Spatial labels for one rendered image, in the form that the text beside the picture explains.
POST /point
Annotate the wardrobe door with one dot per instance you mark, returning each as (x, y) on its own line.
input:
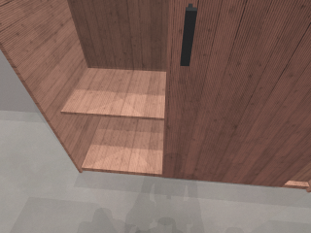
(241, 112)
(304, 175)

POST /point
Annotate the handle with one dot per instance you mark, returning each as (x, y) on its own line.
(188, 33)

